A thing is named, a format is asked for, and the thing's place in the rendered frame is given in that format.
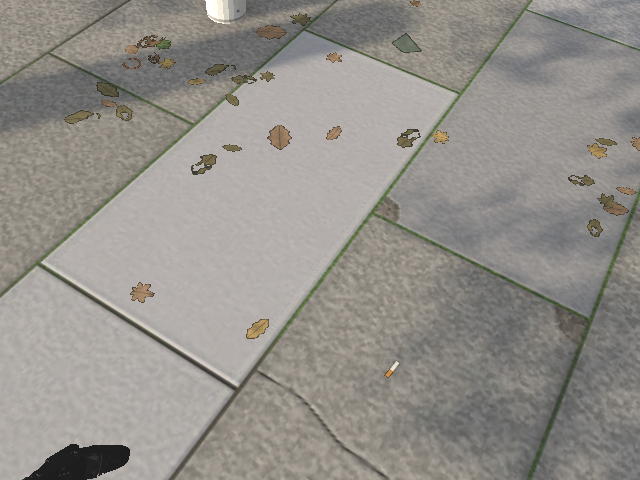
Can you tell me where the left robot hand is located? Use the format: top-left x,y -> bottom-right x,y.
22,444 -> 130,480

